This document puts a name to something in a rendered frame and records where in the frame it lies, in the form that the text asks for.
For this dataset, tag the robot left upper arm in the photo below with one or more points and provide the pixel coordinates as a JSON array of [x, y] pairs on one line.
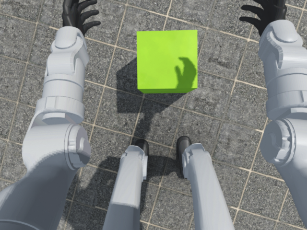
[[52, 154]]

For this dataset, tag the carton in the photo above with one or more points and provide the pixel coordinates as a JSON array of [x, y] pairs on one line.
[[167, 61]]

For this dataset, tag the left robot foot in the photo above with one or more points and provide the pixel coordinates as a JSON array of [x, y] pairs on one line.
[[143, 144]]

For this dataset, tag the robot left forearm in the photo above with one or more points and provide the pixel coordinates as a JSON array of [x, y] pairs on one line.
[[63, 87]]

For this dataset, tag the robot right forearm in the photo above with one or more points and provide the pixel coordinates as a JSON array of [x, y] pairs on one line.
[[285, 70]]

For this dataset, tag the robot right hand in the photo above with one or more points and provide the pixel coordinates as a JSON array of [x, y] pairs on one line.
[[272, 10]]

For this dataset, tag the robot right upper arm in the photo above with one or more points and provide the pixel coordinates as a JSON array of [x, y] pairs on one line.
[[284, 144]]

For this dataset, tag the robot foot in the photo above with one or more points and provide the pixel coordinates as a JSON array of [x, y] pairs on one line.
[[182, 143], [143, 144]]

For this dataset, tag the right robot foot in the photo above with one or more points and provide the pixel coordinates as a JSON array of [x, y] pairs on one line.
[[182, 143]]

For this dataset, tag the robot left hand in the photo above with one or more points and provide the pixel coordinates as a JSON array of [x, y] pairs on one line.
[[72, 15]]

